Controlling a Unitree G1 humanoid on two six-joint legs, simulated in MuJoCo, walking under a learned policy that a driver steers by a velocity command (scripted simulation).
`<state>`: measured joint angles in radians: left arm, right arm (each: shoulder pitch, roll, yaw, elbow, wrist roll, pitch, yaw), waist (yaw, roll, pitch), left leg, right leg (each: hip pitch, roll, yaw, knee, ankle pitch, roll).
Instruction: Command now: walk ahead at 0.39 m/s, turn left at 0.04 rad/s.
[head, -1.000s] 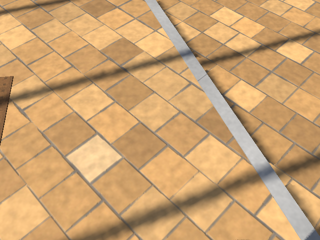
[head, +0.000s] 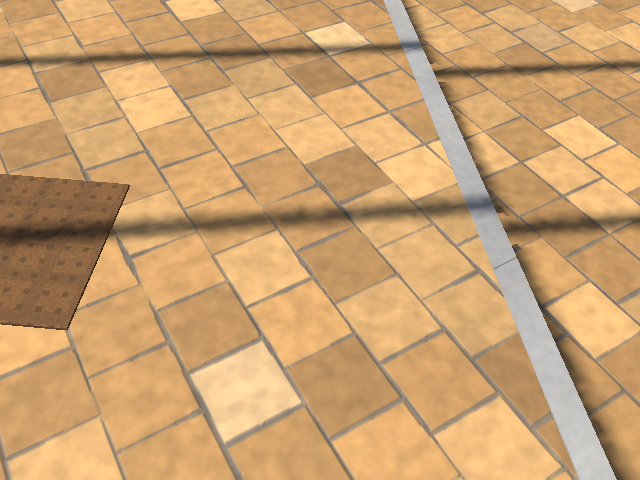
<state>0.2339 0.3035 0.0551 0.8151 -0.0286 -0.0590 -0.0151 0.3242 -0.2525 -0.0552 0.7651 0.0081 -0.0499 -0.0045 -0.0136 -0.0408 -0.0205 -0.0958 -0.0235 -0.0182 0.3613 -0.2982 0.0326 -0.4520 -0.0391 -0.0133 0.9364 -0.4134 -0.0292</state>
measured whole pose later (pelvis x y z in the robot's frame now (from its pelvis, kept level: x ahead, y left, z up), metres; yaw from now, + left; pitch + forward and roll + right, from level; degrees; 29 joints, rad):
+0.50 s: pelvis +0.23 -0.08 +0.00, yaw +0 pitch +0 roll +0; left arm 0.31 0.27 0.04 0.84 0.01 -0.09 -0.03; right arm 0.22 -0.30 -0.06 0.76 0.01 -0.06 -0.01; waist 0.04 0.04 0.02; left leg -0.62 0.12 -0.04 1.04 -0.18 0.01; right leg -0.18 0.06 -0.05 0.32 -0.16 -0.08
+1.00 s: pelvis +0.45 -0.03 -0.01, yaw -1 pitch +1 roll +1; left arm 0.21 0.30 0.04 0.86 0.00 0.01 0.03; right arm 0.12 -0.23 -0.03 0.82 -0.03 -0.05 0.02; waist 0.00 -0.04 0.06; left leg -0.36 -0.03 0.05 0.43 -0.08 0.05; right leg -0.42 -0.06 0.04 0.87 -0.46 0.06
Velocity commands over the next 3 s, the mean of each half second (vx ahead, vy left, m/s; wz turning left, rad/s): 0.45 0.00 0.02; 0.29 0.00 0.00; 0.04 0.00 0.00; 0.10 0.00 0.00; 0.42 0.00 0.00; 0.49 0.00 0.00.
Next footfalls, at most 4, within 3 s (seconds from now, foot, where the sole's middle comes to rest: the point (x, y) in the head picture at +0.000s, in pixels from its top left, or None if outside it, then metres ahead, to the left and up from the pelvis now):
0.26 right None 0.28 -0.16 -0.78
0.78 left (288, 452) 0.58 0.06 -0.78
1.10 right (407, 469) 0.55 -0.18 -0.78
2.48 right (386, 301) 0.98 -0.18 -0.78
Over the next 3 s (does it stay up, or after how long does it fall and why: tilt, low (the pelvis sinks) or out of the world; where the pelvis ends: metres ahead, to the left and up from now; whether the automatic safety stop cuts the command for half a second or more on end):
stays up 1.09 -0.06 -0.01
